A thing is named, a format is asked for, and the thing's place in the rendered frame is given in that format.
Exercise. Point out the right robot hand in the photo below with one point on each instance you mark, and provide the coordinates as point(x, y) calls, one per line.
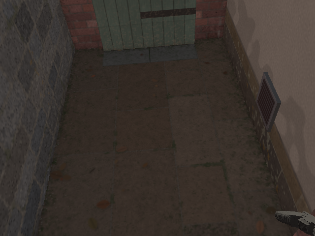
point(301, 220)

